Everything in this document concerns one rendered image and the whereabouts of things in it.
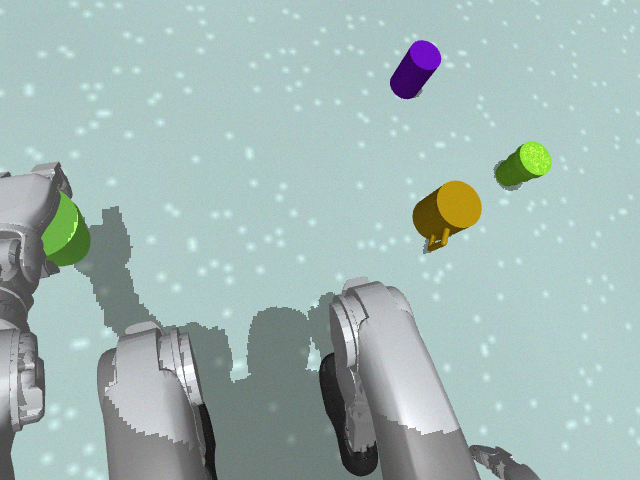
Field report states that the left robot foot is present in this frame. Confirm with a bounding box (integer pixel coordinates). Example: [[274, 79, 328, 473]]
[[198, 401, 218, 480]]

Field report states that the left robot arm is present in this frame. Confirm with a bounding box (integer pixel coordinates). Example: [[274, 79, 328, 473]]
[[0, 224, 45, 480]]

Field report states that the right robot hand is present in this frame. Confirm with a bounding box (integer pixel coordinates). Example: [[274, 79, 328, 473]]
[[469, 445, 541, 480]]

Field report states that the left robot hand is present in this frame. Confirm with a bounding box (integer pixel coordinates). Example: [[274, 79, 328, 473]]
[[0, 162, 73, 279]]

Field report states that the right robot foot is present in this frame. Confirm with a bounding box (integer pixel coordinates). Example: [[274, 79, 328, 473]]
[[319, 353, 378, 476]]

